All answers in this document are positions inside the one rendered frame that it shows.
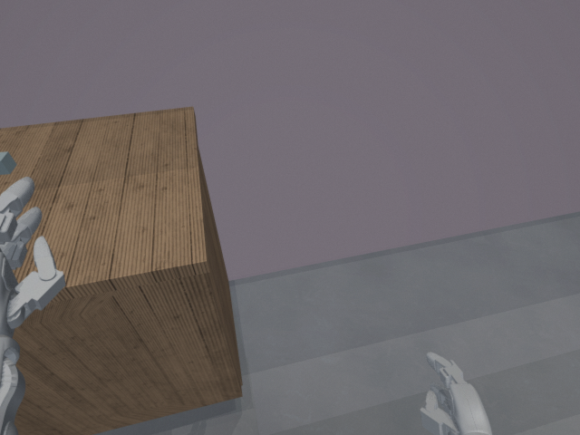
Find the left robot hand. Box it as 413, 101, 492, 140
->
0, 177, 66, 338

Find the robot left forearm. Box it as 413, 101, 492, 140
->
0, 334, 25, 435

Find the counter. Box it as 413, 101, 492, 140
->
0, 107, 243, 435

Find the right robot hand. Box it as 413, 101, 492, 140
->
420, 352, 492, 435

